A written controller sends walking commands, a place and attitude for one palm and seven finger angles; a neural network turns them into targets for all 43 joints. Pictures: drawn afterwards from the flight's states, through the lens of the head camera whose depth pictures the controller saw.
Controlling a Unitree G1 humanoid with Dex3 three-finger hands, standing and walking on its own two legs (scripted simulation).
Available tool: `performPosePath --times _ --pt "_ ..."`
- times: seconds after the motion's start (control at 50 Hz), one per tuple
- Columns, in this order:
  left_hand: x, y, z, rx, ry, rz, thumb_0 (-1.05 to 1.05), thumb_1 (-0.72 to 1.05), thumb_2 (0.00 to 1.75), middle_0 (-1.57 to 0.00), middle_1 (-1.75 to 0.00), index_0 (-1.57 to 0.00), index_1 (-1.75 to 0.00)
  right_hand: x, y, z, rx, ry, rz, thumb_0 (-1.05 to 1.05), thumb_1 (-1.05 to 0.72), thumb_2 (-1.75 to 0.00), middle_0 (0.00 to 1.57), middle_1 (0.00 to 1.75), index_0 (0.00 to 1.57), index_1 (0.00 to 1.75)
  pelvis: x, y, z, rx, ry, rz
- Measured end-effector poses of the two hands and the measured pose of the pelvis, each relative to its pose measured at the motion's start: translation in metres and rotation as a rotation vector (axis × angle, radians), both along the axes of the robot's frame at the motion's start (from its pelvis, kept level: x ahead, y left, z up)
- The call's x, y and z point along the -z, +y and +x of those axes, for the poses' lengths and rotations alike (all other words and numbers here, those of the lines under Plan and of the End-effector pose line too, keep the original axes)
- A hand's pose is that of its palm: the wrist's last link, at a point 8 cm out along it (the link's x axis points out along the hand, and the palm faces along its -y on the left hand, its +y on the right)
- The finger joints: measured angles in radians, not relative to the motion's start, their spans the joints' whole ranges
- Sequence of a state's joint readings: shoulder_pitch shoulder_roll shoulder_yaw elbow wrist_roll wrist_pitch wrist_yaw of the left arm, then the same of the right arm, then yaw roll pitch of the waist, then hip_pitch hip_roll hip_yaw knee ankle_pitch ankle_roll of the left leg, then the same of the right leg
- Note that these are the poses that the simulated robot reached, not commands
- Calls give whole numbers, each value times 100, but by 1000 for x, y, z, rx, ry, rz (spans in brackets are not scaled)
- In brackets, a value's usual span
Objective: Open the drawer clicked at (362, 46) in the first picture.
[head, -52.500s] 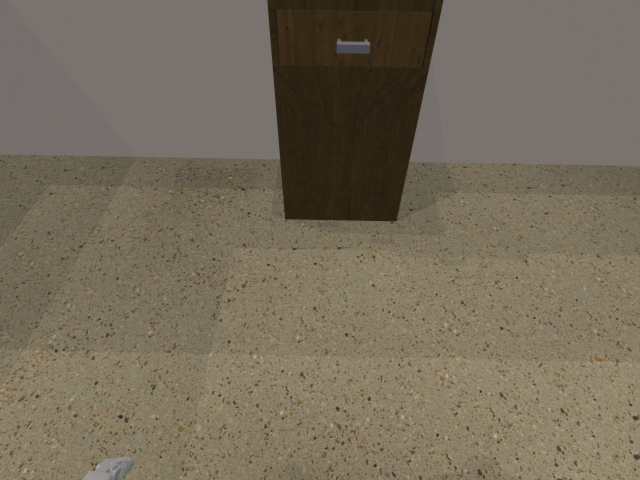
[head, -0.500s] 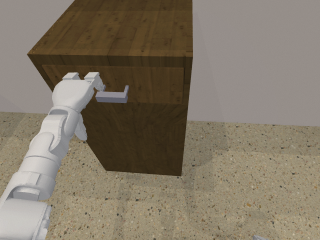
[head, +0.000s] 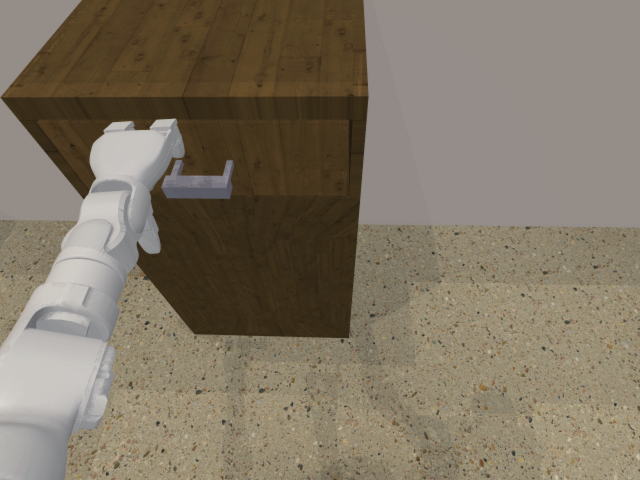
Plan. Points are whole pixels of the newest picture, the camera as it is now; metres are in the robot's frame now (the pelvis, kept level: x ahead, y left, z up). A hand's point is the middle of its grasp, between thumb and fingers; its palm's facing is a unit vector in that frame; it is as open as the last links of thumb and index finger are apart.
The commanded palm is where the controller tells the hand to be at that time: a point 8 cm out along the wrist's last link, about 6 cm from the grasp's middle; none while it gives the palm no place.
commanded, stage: move the hooked fingers above the handle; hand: left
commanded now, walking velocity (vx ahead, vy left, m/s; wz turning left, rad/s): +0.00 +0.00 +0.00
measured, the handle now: (200, 176) +0.55 +0.19 +0.02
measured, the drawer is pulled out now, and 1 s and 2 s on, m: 0.00 0.00 0.00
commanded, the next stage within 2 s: none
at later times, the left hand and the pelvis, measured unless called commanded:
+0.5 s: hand (169, 177) +0.49 +0.21 +0.08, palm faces -0.07 +0.01 -1.00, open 13.7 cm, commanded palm +0.47 +0.21 +0.14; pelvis -0.01 +0.00 +0.00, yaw -2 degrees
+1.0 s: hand (193, 159) +0.51 +0.18 +0.10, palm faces +0.06 +0.01 -1.00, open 13.3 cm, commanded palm +0.48 +0.21 +0.14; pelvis -0.01 +0.01 -0.01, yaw -1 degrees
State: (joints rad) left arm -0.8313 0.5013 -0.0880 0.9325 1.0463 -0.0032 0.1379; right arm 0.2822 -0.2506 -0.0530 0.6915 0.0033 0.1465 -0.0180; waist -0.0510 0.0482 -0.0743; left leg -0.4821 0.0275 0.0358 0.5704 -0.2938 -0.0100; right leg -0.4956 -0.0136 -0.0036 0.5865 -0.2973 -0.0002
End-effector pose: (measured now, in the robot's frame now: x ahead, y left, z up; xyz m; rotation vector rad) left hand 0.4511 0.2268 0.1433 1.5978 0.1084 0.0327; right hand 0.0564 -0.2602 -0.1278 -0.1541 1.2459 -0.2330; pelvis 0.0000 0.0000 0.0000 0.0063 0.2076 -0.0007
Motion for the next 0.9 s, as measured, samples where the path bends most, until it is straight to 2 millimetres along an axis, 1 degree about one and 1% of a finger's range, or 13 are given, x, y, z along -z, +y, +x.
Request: performPosePath --times 0.06,0.12,0.18,0.22,0.28,0.38,0.5,0.58,0.66,0.74,0.8,0.86,0.9 --pt "7 -10 1 44 65 -15 0 -48 31 -31 -120 -32 -120 1 -3 -15 14 48 -12 1 -90 -89 21 30 20 30 0 1 2 -9 0 -3" --pt "13 -34 3 156 86 -54 -1 -48 31 -31 -120 -32 -120 -1 -7 -27 27 80 -34 1 -90 -89 21 30 20 30 1 1 2 -15 -2 -5" --pt "12 -56 10 251 42 -92 -1 -49 31 -32 -120 -32 -120 -3 -10 -36 47 87 -55 1 -90 -89 21 30 20 30 2 1 0 -12 6 -6" --pt "8 -63 17 270 -20 -111 0 -49 31 -32 -120 -32 -120 -4 -11 -42 63 82 -64 1 -90 -89 21 30 20 30 4 1 -1 -3 19 -5" --pt "-1 -59 30 219 -112 -93 0 -49 31 -33 -121 -32 -120 -3 -11 -50 81 80 -64 1 -90 -89 21 30 20 30 7 2 -4 11 43 -4" --pt "-3 -61 31 147 -130 -35 0 -48 31 -40 -127 -35 -124 6 -5 -58 87 99 -21 1 -91 -89 20 30 20 30 7 3 -8 29 55 0" --pt "6 -20 24 -64 23 -12 0 -48 31 -36 -124 -34 -123 5 1 -55 122 54 -6 1 -90 -89 21 30 20 30 3 0 -11 41 34 5" --pt "10 -3 12 -26 102 -3 0 -48 31 -34 -122 -33 -122 -1 -3 -52 96 43 -38 1 -90 -89 21 30 20 30 2 -1 -12 21 22 -1" --pt "10 -16 2 139 97 -22 0 -48 31 -33 -121 -32 -121 -7 -11 -48 51 61 -83 1 -90 -89 21 30 20 30 2 0 -11 -7 14 -9" --pt "10 -39 5 258 19 -72 -1 -49 31 -32 -121 -32 -120 -10 -17 -43 27 61 -113 1 -90 -89 21 30 20 30 5 3 -12 -22 24 -13" --pt "6 -49 16 264 -71 -89 0 -49 31 -32 -120 -32 -120 -10 -18 -40 27 45 -116 1 -90 -89 21 30 20 30 8 6 -13 -17 46 -14" --pt "2 -44 31 184 -138 -77 0 -49 31 -33 -121 -32 -120 -7 -15 -41 39 39 -102 1 -90 -89 21 30 20 30 10 8 -12 -3 69 -12" --pt "0 -46 33 165 -155 -66 0 -49 31 -37 -126 -36 -123 -2 -10 -44 41 49 -81 1 -90 -89 20 30 20 30 11 9 -12 3 76 -11"
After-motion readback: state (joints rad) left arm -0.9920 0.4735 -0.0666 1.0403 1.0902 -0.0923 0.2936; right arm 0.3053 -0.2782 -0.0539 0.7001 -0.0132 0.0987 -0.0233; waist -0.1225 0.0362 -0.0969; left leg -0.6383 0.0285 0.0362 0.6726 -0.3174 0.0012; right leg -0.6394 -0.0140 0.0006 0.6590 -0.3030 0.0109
